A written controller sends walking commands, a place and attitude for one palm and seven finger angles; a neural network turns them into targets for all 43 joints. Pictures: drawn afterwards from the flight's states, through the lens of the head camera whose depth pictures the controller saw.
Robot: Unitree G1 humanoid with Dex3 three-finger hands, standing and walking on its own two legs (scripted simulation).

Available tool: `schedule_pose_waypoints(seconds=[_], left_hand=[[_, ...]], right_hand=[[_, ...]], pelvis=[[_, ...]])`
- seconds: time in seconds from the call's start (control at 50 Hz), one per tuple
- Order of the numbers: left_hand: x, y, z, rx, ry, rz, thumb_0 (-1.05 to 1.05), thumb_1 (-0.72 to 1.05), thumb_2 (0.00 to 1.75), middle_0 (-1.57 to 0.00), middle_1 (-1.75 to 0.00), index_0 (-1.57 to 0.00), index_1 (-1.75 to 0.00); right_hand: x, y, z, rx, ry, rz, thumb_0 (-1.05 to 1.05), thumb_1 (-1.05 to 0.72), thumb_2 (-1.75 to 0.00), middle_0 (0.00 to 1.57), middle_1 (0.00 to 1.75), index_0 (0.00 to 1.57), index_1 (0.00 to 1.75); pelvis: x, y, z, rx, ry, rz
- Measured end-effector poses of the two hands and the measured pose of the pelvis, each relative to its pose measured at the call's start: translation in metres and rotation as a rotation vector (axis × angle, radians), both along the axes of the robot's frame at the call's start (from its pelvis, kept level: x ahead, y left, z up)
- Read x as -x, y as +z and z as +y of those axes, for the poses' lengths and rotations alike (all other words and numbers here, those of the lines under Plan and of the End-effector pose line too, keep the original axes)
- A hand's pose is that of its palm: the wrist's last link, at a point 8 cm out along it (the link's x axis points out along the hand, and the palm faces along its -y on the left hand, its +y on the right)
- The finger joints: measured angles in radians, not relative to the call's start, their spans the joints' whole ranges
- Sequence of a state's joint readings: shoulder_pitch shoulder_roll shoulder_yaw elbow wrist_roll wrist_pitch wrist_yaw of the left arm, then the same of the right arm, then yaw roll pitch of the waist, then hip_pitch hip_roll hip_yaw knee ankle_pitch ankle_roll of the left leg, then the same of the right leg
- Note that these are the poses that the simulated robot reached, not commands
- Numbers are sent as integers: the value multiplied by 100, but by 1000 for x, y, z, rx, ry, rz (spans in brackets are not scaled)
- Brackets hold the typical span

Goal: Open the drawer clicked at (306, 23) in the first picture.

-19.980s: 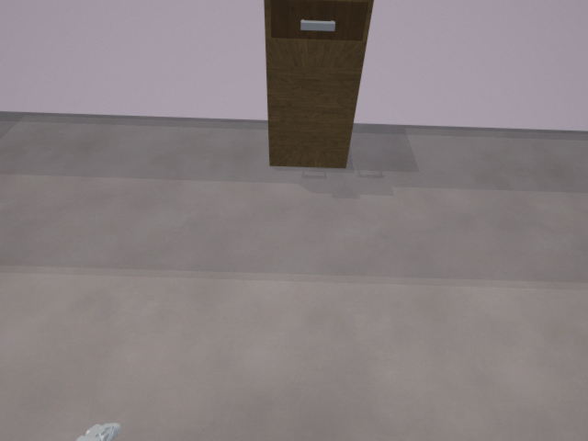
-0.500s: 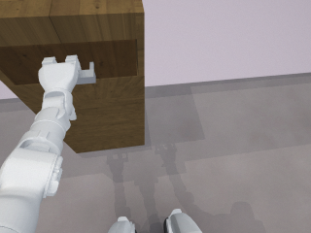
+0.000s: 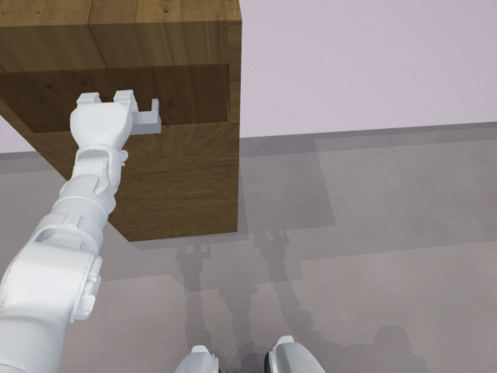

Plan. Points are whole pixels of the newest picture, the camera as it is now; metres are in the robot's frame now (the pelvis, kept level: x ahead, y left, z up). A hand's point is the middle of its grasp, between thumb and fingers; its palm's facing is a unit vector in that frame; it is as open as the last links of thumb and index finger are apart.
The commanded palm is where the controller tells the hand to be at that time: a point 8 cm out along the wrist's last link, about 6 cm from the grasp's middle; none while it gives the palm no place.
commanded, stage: close the thumb around the handle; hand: left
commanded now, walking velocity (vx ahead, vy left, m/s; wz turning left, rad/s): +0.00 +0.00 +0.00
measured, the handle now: (120, 114) +0.55 +0.20 +0.03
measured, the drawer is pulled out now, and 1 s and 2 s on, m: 0.00 0.04 0.17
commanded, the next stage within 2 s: pull the drawer open in 0.28 s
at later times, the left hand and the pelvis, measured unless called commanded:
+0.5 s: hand (115, 144) +0.50 +0.21 +0.01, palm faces -0.04 -0.01 -1.00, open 6.1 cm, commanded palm +0.47 +0.20 +0.06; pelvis +0.01 -0.01 +0.00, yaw -1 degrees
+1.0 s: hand (113, 165) +0.46 +0.20 +0.01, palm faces -0.01 -0.04 -1.00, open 6.0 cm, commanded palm +0.41 +0.21 +0.06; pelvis +0.03 +0.00 +0.02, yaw -2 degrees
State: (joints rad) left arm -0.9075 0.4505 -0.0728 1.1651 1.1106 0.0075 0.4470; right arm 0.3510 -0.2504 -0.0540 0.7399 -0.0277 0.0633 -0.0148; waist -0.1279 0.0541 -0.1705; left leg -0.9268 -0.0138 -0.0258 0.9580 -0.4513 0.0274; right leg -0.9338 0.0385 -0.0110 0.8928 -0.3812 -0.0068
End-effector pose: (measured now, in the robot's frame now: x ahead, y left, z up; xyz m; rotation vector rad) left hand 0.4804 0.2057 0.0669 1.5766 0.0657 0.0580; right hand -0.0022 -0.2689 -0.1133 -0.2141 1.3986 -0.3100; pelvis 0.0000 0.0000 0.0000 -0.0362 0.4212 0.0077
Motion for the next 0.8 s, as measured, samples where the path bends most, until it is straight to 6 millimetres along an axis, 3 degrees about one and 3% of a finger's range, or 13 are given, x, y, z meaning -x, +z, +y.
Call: schedule_pose_waypoints(seconds=[0.18, 0.56, 0.8], left_hand=[[0, 4, -2, 1, 29, 56, 0, 64, 78, -40, -133, -37, -131], [3, 1, -1, 12, -12, 30, 0, 65, 83, -34, -135, -36, -134], [20, 1, 0, 35, -19, 31, 1, 66, 79, -31, -135, -36, -135]], right_hand=[[-14, 5, 0, -8, -4, -44, 1, -91, -90, 20, 30, 20, 30], [-13, 3, -8, -2, -18, -30, 1, -91, -90, 20, 30, 20, 30], [-44, 10, 1, -29, -26, -88, 1, -91, -90, 20, 30, 20, 30]], pelvis=[[-3, 7, -5, -6, -3, -24], [-9, 6, -7, -13, -25, -14], [-24, 16, -1, -13, -44, -50]])
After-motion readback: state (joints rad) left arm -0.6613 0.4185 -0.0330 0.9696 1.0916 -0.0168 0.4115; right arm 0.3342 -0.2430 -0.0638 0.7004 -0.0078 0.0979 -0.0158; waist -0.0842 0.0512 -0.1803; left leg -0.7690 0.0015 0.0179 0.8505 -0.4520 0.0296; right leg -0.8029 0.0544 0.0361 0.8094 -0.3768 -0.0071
